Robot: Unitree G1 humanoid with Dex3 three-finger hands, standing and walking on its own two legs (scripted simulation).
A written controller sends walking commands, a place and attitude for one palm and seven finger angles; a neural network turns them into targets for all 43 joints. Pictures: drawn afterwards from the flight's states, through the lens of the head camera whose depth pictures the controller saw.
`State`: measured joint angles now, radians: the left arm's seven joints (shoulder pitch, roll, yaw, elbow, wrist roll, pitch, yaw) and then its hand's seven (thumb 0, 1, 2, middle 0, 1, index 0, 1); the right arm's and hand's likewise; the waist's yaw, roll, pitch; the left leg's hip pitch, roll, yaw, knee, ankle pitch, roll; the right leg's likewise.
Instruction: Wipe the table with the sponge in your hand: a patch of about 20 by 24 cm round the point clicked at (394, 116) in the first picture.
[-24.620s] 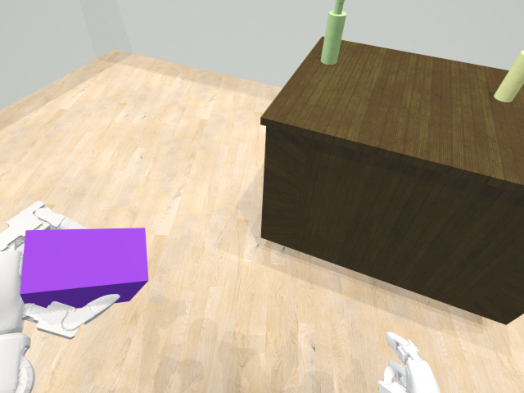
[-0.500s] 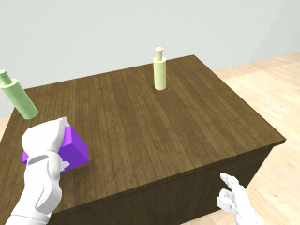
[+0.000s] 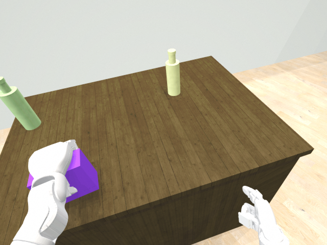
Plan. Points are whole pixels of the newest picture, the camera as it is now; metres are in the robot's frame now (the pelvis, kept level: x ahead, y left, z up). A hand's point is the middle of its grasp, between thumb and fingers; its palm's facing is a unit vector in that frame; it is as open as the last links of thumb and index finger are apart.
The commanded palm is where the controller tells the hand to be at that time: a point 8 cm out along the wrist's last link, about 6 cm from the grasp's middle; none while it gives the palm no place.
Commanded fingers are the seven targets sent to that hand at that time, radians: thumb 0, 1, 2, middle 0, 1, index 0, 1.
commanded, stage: lower the sponge onto the table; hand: left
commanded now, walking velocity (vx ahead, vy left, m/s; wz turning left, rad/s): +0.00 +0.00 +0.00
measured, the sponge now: (69, 181) +0.23 +0.29 +0.04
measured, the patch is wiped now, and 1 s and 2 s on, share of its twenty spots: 0.00 0.00 0.25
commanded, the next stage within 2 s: wipe forward along the first lane in 0.64 s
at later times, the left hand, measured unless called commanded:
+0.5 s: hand (75, 184) +0.23 +0.27 +0.04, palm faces -0.07 -0.15 -0.99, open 9.8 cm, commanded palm +0.21 +0.27 +0.12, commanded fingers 0.00 0.10 1.30 -1.20 -1.60 -1.20 -1.60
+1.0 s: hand (75, 178) +0.24 +0.28 +0.04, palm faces -0.04 -0.05 -1.00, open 9.8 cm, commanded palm +0.24 +0.28 +0.10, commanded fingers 0.00 0.10 1.30 -1.20 -1.60 -1.20 -1.60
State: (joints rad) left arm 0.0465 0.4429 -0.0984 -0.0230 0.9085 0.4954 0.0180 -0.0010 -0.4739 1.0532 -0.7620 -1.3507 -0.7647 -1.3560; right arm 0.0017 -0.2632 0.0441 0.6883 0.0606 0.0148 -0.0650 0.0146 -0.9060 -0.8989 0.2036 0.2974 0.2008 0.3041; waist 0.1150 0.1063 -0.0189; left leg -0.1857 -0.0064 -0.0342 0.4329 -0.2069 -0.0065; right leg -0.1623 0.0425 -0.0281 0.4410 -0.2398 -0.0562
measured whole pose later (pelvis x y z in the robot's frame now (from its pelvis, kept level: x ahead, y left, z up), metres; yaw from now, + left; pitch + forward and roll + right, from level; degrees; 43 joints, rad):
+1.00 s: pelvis +0.00 +0.00 +0.00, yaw +0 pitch -2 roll +0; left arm 0.00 0.41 -0.15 0.15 0.99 0.35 0.11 0.00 -0.48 1.06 -0.76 -1.35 -0.77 -1.36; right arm 0.01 -0.25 0.03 0.70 0.05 0.00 -0.09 0.01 -0.91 -0.90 0.20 0.30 0.20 0.30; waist 0.13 0.07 -0.02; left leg -0.23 0.00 -0.04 0.47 -0.22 -0.01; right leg -0.20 0.05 -0.03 0.47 -0.25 -0.06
